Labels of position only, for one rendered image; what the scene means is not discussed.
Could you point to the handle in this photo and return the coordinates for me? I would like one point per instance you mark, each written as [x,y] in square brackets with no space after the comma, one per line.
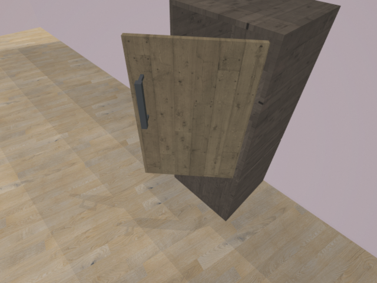
[141,102]

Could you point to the cupboard door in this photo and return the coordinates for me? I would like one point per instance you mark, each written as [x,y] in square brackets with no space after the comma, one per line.
[199,94]

